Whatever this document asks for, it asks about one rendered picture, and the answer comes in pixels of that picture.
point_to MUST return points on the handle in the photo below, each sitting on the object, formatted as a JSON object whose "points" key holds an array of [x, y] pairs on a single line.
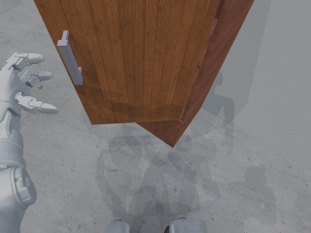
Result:
{"points": [[69, 59]]}

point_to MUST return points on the robot left upper arm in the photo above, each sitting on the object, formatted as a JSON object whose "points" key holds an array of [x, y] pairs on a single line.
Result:
{"points": [[17, 193]]}

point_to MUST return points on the cupboard door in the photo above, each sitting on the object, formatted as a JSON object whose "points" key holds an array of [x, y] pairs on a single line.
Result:
{"points": [[138, 57]]}

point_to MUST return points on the robot left forearm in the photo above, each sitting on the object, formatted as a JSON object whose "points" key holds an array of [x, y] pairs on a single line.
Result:
{"points": [[11, 141]]}

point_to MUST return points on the right robot thigh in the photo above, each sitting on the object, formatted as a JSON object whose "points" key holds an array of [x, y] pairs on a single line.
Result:
{"points": [[183, 225]]}

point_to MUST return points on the robot left hand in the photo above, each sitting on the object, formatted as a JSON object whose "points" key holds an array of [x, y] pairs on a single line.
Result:
{"points": [[11, 84]]}

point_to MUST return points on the robot thigh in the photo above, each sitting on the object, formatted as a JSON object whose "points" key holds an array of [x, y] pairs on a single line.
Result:
{"points": [[183, 225], [117, 227]]}

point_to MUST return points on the left robot thigh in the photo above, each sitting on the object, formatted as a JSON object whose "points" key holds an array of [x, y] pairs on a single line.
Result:
{"points": [[117, 227]]}

